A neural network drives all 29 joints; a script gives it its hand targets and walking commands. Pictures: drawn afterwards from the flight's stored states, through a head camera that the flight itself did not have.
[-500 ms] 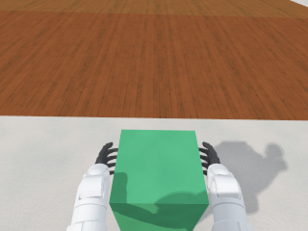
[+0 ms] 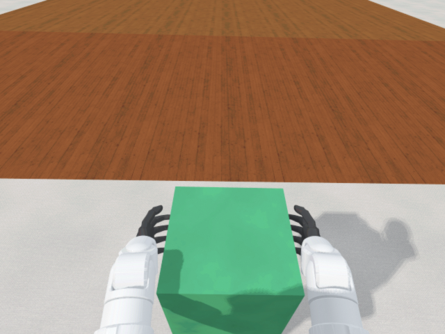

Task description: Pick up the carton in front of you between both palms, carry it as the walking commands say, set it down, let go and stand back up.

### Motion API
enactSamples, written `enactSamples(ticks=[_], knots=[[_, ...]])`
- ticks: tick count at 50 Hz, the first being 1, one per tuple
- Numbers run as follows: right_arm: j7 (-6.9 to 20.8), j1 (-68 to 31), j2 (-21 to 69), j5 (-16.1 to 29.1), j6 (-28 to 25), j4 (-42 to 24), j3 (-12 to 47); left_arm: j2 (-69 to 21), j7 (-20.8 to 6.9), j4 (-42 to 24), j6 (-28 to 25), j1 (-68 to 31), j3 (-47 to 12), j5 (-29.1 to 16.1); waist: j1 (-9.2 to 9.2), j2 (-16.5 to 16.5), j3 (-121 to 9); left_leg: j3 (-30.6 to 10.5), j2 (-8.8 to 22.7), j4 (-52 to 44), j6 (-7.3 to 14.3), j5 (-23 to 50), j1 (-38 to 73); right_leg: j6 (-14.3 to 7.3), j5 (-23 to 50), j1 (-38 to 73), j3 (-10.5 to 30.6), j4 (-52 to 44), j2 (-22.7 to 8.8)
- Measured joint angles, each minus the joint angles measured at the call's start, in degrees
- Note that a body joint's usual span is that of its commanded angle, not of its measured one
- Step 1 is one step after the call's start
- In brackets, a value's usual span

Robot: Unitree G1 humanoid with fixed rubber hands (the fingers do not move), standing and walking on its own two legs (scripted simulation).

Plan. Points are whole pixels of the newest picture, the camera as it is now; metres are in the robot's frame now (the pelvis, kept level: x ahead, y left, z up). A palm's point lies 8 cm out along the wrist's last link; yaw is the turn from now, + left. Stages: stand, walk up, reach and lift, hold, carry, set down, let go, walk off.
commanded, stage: hold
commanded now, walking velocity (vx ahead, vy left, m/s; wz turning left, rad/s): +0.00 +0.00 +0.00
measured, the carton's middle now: (227, 266) +0.28 +0.00 -0.02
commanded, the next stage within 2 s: carry in 0.58 s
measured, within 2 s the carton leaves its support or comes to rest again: neither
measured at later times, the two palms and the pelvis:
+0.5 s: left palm (146, 245) +0.28 +0.15 +0.05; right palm (309, 245) +0.28 -0.15 +0.05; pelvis -0.01 +0.00 +0.00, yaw +0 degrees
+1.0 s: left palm (155, 196) +0.37 +0.15 +0.09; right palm (304, 193) +0.38 -0.16 +0.09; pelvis +0.11 -0.01 -0.01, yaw +0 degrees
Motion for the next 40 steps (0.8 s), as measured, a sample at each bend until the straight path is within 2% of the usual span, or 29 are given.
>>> enactSamples(ticks=[16, 28, 30, 33, 35, 37, 40], knots=[[0.7, -2.8, 0.7, -1.4, 0.0, 1.9, -2.5, -0.7, -0.7, 1.9, 0.1, -2.8, 2.5, 1.2, 0.07, 0.0, 1.5, 0.3, -0.1, 1.4, 0.0, 0.0, -0.7, 0.1, 0.0, -0.6, -0.1, 1.3, 0.0], [0.8, -2.1, 0.5, -1.4, 0.2, 1.2, -1.8, -0.5, -0.7, 1.2, 0.2, -2.2, 1.8, 1.2, 0.08, 0.0, 1.5, 0.5, 0.0, 0.9, 0.1, -0.1, -0.1, 0.1, 0.0, -0.2, -0.2, 0.8, 0.0], [0.7, -1.9, 0.4, -1.1, 0.6, 0.6, -1.4, -0.4, -0.6, 0.6, 0.6, -1.8, 1.4, 1.0, 0.2, 0.1, -0.3, 0.9, 0.0, 2.9, 0.0, -1.1, -2.9, 0.1, -1.0, -3.0, -0.4, 3.0, 0.0], [0.2, -0.8, 0.2, -0.2, 1.4, -1.1, -0.1, -0.1, -0.1, -1.4, 1.3, -0.5, 0.3, 0.0, 0.38, 0.1, -3.5, 2.9, 0.8, 6.9, 0.3, -7.1, -7.0, 0.2, -7.8, -7.6, -2.1, 7.7, -0.9], [-0.2, -0.4, 0.1, 0.8, 2.4, -3.5, 0.8, 0.1, 0.2, -4.0, 2.3, 0.1, -0.2, -1.1, 0.54, 0.1, -5.0, 4.1, 1.3, 8.0, 0.3, -7.7, -9.0, -0.1, -10.4, -10.4, -3.6, 10.1, -1.7], [-1.0, -0.2, 0.1, 1.7, 3.7, -6.6, 1.9, 0.2, 0.9, -7.2, 3.4, 0.6, -0.8, -2.2, 0.63, 0.5, -6.0, 4.7, 2.1, 9.1, 0.0, -5.2, -10.6, -0.4, -9.6, -12.2, -5.3, 11.8, -2.2], [-2.0, 1.6, -0.4, 3.8, 7.0, -12.5, 3.4, 0.4, 1.9, -12.2, 6.4, 1.8, -2.2, -4.6, 0.54, 1.6, -7.8, 4.8, 3.6, 12.4, -0.5, -8.8, -12.0, -0.1, -7.0, -12.0, -7.8, 11.0, -2.2]])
